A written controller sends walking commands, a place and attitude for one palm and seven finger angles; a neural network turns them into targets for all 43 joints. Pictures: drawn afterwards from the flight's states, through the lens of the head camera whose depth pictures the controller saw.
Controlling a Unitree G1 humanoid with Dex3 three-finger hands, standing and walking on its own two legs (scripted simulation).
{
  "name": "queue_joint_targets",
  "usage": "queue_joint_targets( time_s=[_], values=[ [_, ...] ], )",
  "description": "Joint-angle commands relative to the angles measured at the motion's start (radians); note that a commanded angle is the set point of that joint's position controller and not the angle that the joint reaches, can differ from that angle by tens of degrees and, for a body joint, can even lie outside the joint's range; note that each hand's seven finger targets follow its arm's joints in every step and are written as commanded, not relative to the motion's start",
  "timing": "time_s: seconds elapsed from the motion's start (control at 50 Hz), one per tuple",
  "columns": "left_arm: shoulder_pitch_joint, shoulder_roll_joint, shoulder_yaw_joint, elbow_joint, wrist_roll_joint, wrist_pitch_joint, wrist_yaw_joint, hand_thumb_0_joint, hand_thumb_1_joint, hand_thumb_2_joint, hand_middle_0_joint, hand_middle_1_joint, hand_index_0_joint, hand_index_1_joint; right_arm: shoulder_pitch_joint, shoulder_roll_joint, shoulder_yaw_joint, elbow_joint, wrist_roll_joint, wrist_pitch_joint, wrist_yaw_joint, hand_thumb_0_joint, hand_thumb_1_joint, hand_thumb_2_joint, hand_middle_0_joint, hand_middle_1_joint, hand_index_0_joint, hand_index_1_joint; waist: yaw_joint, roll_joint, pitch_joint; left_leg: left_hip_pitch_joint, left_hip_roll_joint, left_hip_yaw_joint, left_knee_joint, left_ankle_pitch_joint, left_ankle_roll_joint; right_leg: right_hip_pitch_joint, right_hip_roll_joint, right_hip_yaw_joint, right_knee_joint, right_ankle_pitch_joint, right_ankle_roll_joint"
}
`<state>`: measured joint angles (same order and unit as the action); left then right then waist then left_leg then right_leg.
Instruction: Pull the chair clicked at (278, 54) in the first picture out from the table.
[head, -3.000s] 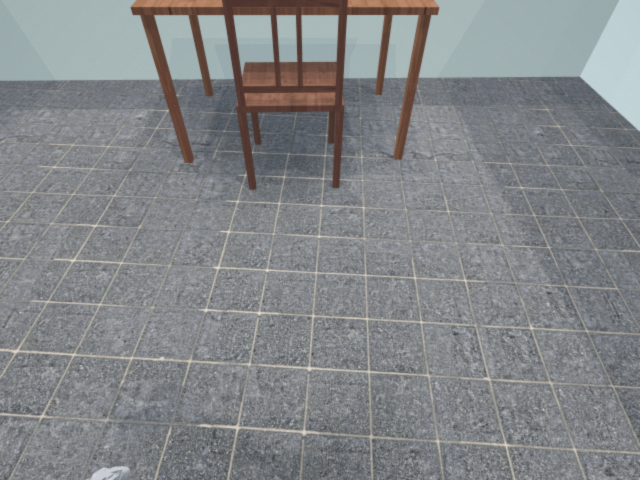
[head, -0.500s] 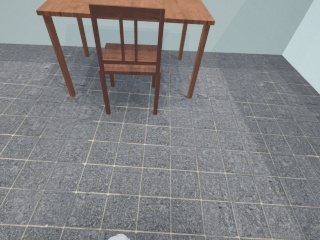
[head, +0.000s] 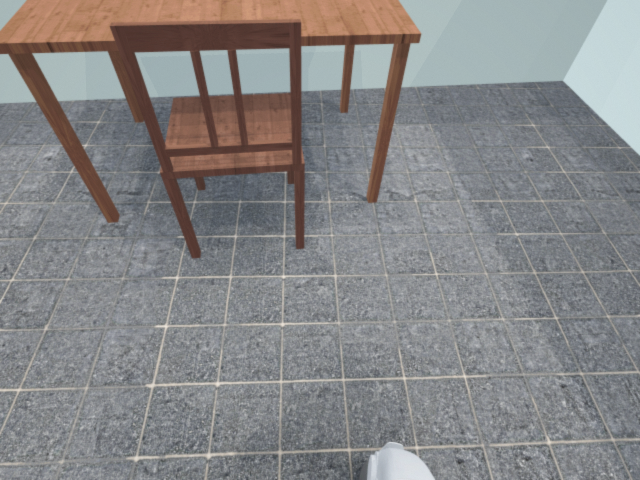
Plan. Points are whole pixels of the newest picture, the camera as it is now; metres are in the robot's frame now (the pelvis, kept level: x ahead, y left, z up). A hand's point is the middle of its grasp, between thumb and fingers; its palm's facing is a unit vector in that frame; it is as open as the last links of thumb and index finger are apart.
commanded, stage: walk to a spot facing it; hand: left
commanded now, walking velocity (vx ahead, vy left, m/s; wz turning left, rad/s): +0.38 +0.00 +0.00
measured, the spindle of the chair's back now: (205, 101) +1.00 +0.33 -0.11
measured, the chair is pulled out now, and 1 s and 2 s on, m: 0.00 0.00 0.00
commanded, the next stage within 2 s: take the last steps up to it in 0.32 s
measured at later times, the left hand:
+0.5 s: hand (219, 450) +0.19 +0.15 -0.19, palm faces +0.19 -0.97 -0.14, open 7.3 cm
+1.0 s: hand (213, 313) +0.41 +0.20 -0.16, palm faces +0.15 -0.97 -0.20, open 7.3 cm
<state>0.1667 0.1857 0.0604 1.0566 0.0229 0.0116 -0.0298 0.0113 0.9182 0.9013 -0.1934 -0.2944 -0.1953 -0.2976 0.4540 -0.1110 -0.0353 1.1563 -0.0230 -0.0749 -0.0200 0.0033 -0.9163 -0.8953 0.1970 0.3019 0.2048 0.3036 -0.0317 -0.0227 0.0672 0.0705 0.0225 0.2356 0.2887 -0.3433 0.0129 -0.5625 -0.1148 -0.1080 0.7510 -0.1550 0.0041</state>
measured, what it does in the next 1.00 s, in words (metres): walks ahead: right foot, then left foot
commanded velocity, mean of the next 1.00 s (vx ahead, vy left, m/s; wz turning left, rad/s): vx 0.28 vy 0.00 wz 0.13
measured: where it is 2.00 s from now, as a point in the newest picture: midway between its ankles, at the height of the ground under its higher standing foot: (316, 357)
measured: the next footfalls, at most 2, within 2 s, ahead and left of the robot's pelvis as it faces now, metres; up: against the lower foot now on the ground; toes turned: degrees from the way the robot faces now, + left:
right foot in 0.10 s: +0.21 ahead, -0.13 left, +0.00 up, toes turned -9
left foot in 0.56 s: +0.35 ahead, +0.11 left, +0.00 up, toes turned +16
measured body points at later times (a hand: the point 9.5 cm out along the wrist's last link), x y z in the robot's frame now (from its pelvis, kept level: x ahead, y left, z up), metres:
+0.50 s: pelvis +0.22 -0.01 -0.01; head +0.23 +0.01 +0.44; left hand +0.18 +0.21 -0.17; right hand +0.33 -0.25 -0.14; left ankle +0.31 +0.10 -0.72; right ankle +0.17 -0.13 -0.74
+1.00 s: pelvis +0.38 +0.01 +0.00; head +0.39 +0.00 +0.45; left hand +0.40 +0.25 -0.15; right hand +0.37 -0.21 -0.16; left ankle +0.32 +0.10 -0.74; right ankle +0.46 -0.10 -0.72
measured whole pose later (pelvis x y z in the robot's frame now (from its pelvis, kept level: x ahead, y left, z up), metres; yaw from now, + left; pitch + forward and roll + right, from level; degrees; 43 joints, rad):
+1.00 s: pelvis +0.38 +0.01 +0.00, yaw +8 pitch -1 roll +2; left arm 0.21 0.17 0.05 1.04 0.02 0.01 -0.01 0.01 0.92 0.90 -0.19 -0.29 -0.20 -0.30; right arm 0.36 -0.14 -0.04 1.10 -0.03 -0.05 -0.01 0.00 -0.91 -0.90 0.20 0.30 0.21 0.30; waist -0.02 -0.01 0.03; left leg -0.07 -0.01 0.16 0.36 -0.28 0.03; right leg -0.43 -0.11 -0.09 0.71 -0.28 0.01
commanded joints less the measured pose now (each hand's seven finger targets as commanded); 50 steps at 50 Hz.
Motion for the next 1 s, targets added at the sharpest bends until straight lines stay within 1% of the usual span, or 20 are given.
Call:
queue_joint_targets(
  time_s=[0.0, 0.04, 0.06, 0.08, 0.1, 0.12, 0.16, 0.22, 0.3, 0.42, 0.48, 0.5, 0.52, 0.54, 0.56, 0.6, 0.66, 0.74, 0.88, 0.98],
  values=[
    [-0.054, 0.029, 0.003, -0.09, 0.001, -0.048, 0.0, 0.0, 0.9, 0.9, -0.2, -0.3, -0.2, -0.3, 0.05, -0.17, -0.03, -0.006, -0.004, -0.01, -0.007, 0.0, -0.9, -0.9, 0.2, 0.3, 0.2, 0.3, 0.021, 0.134, 0.052, -0.047, 0.289, -0.107, 0.024, 0.669, 0.114, 0.103, 0.055, -0.044, -0.116, -0.053, -0.047],
    [0.189, 0.074, 0.019, -0.016, 0.009, -0.066, 0.007, 0.0, 0.9, 0.9, -0.2, -0.3, -0.2, -0.3, 0.018, -0.184, -0.032, -0.007, 0.004, -0.006, -0.004, 0.0, -0.9, -0.9, 0.2, 0.3, 0.2, 0.3, 0.134, 0.085, -0.072, -0.121, 0.224, -0.06, 0.328, 0.765, 0.07, 0.428, 0.108, -0.077, -0.211, -0.004, -0.072],
    [0.346, 0.159, 0.042, 0.026, 0.016, -0.079, 0.019, 0.0, 0.9, 0.9, -0.2, -0.3, -0.2, -0.3, 0.024, -0.156, -0.028, -0.02, 0.016, -0.008, 0.007, 0.0, -0.9, -0.9, 0.2, 0.3, 0.2, 0.3, 0.194, -0.037, -0.186, -0.33, 0.162, -0.035, 0.616, 0.549, 0.036, 0.685, -0.048, 0.108, -0.237, -0.023, -0.125],
    [0.433, 0.266, 0.066, 0.04, 0.006, -0.081, 0.032, 0.0, 0.9, 0.9, -0.2, -0.3, -0.2, -0.3, 0.064, -0.083, -0.017, -0.057, 0.026, -0.01, 0.01, 0.0, -0.9, -0.9, 0.2, 0.3, 0.2, 0.3, 0.177, -0.252, -0.283, -0.611, 0.002, -0.066, 0.974, -0.172, -0.004, 0.857, -0.348, 0.582, -0.376, 0.06, -0.241],
    [0.388, 0.286, 0.067, 0.032, -0.01, -0.072, 0.035, 0.0, 0.9, 0.9, -0.2, -0.3, -0.2, -0.3, -0.011, -0.104, -0.021, -0.075, 0.028, -0.003, 0.007, 0.0, -0.9, -0.9, 0.2, 0.3, 0.2, 0.3, 0.174, -0.14, -0.245, -0.662, 0.037, -0.196, 1.111, -0.21, 0.021, 0.755, -0.384, 0.621, -0.466, -0.06, -0.278],
    [0.279, 0.242, 0.055, -0.003, -0.009, -0.071, 0.035, 0.0, 0.9, 0.9, -0.2, -0.3, -0.2, -0.3, -0.063, -0.093, -0.03, -0.092, 0.021, 0.002, 0.011, 0.0, -0.9, -0.9, 0.2, 0.3, 0.2, 0.3, 0.14, -0.126, -0.145, -0.704, 0.077, -0.23, 1.159, -0.113, 0.021, 0.6, -0.356, 0.577, -0.519, -0.228, -0.24],
    [0.139, 0.117, 0.017, -0.029, -0.003, -0.08, 0.043, 0.0, 0.9, 0.9, -0.2, -0.3, -0.2, -0.3, -0.086, -0.076, -0.027, -0.085, 0.002, 0.022, 0.015, 0.0, -0.9, -0.9, 0.2, 0.3, 0.2, 0.3, 0.06, -0.05, -0.009, -0.663, 0.142, -0.252, 1.071, 0.021, 0.014, 0.343, -0.278, 0.351, -0.547, -0.23, -0.165],
    [0.11, 0.067, 0.0, -0.028, 0.005, -0.093, 0.047, 0.0, 0.9, 0.9, -0.2, -0.3, -0.2, -0.3, -0.006, -0.041, -0.024, -0.059, -0.004, 0.055, 0.022, 0.0, -0.9, -0.9, 0.2, 0.3, 0.2, 0.3, -0.009, -0.062, -0.011, -0.59, 0.138, -0.224, 0.935, 0.078, -0.007, 0.236, -0.202, 0.126, -0.567, -0.081, -0.127],
    [0.128, 0.076, 0.002, -0.026, 0.005, -0.101, 0.046, 0.0, 0.9, 0.9, -0.2, -0.3, -0.2, -0.3, -0.096, -0.04, -0.025, -0.111, -0.002, 0.065, 0.038, 0.0, -0.9, -0.9, 0.2, 0.3, 0.2, 0.3, -0.008, -0.066, 0.014, -0.614, 0.137, -0.189, 0.729, 0.145, -0.022, 0.266, -0.184, 0.025, -0.58, 0.018, -0.131],
    [0.187, 0.113, 0.002, -0.018, 0.005, -0.091, 0.048, 0.0, 0.9, 0.9, -0.2, -0.3, -0.2, -0.3, -0.279, -0.068, -0.018, -0.193, -0.001, 0.051, 0.058, 0.0, -0.9, -0.9, 0.2, 0.3, 0.2, 0.3, 0.044, -0.067, 0.035, -0.553, 0.095, -0.126, 0.445, 0.152, -0.003, 0.389, -0.207, -0.033, -0.5, 0.185, -0.114],
    [0.194, 0.137, 0.01, -0.014, 0.003, -0.079, 0.048, 0.0, 0.9, 0.9, -0.2, -0.3, -0.2, -0.3, -0.19, -0.107, -0.024, -0.179, -0.005, 0.04, 0.053, 0.0, -0.9, -0.9, 0.2, 0.3, 0.2, 0.3, 0.002, -0.021, -0.017, -0.338, 0.048, -0.1, 0.307, 0.154, 0.024, 0.384, -0.191, -0.059, -0.338, 0.209, -0.096],
    [0.197, 0.125, 0.008, -0.017, -0.002, -0.074, 0.045, 0.0, 0.9, 0.9, -0.2, -0.3, -0.2, -0.3, -0.075, -0.157, -0.035, -0.149, -0.011, 0.033, 0.047, 0.0, -0.9, -0.9, 0.2, 0.3, 0.2, 0.3, -0.046, 0.072, -0.087, -0.16, 0.045, -0.126, 0.227, 0.196, 0.039, 0.331, -0.137, -0.108, -0.142, 0.182, -0.067],
    [0.229, 0.074, 0.003, -0.039, -0.012, -0.069, 0.036, 0.0, 0.9, 0.9, -0.2, -0.3, -0.2, -0.3, 0.029, -0.27, -0.06, -0.132, -0.024, 0.025, 0.033, 0.0, -0.9, -0.9, 0.2, 0.3, 0.2, 0.3, -0.07, 0.309, -0.173, 0.023, 0.26, -0.441, 0.121, 0.26, 0.131, 0.137, 0.0, -0.158, 0.152, -0.116, -0.007],
    [0.197, 0.061, -0.007, -0.077, -0.009, -0.074, 0.032, 0.0, 0.9, 0.9, -0.2, -0.3, -0.2, -0.3, 0.083, -0.328, -0.064, -0.122, -0.008, 0.033, 0.02, 0.0, -0.9, -0.9, 0.2, 0.3, 0.2, 0.3, -0.078, 0.364, -0.191, 0.07, 0.404, -0.661, 0.014, 0.301, 0.228, -0.01, 0.076, -0.076, 0.381, -0.475, -0.001],
    [0.146, 0.068, -0.007, -0.081, -0.005, -0.069, 0.037, 0.0, 0.9, 0.9, -0.2, -0.3, -0.2, -0.3, 0.034, -0.308, -0.063, -0.121, -0.002, 0.031, 0.006, 0.0, -0.9, -0.9, 0.2, 0.3, 0.2, 0.3, -0.077, 0.283, -0.188, 0.026, 0.397, -0.656, -0.014, 0.201, 0.228, -0.065, 0.045, 0.021, 0.487, -0.44, -0.012],
    [0.115, 0.069, 0.001, -0.058, -0.001, -0.064, 0.026, 0.0, 0.9, 0.9, -0.2, -0.3, -0.2, -0.3, -0.103, -0.226, -0.041, -0.161, 0.002, 0.023, -0.002, 0.0, -0.9, -0.9, 0.2, 0.3, 0.2, 0.3, -0.027, 0.158, -0.089, -0.138, 0.337, -0.524, -0.042, 0.135, 0.192, -0.076, -0.023, 0.077, 0.519, -0.275, -0.006],
    [0.199, 0.032, -0.004, -0.012, 0.007, -0.04, 0.021, 0.0, 0.9, 0.9, -0.2, -0.3, -0.2, -0.3, -0.166, -0.169, -0.021, -0.162, 0.007, 0.005, -0.002, 0.0, -0.9, -0.9, 0.2, 0.3, 0.2, 0.3, 0.034, 0.126, -0.055, -0.276, 0.245, -0.341, -0.089, 0.176, 0.147, 0.047, -0.03, 0.067, 0.401, -0.167, 0.011],
    [0.179, 0.017, -0.003, -0.023, 0.008, -0.024, 0.024, 0.0, 0.9, 0.9, -0.2, -0.3, -0.2, -0.3, -0.131, -0.169, -0.03, -0.145, 0.007, 0.003, -0.003, 0.0, -0.9, -0.9, 0.2, 0.3, 0.2, 0.3, 0.037, 0.069, -0.018, -0.259, 0.253, -0.326, -0.129, 0.16, 0.176, 0.024, -0.037, 0.063, 0.276, -0.121, 0.027],
    [0.029, 0.027, -0.003, -0.081, 0.005, -0.027, 0.018, 0.0, 0.9, 0.9, -0.2, -0.3, -0.2, -0.3, -0.055, -0.172, -0.037, -0.101, 0.001, 0.008, -0.001, 0.0, -0.9, -0.9, 0.2, 0.3, 0.2, 0.3, -0.002, 0.105, 0.039, -0.172, 0.259, -0.316, -0.132, 0.136, 0.188, 0.011, -0.022, 0.038, 0.021, -0.116, 0.021],
    [0.054, 0.025, 0.002, -0.079, 0.004, -0.044, 0.017, 0.0, 0.9, 0.9, -0.2, -0.3, -0.2, -0.3, -0.058, -0.172, -0.038, -0.078, -0.004, 0.017, 0.0, 0.0, -0.9, -0.9, 0.2, 0.3, 0.2, 0.3, 0.025, 0.078, 0.02, -0.216, 0.247, -0.274, -0.001, 0.171, 0.15, 0.221, 0.04, -0.01, -0.182, -0.092, -0.003]
  ],
)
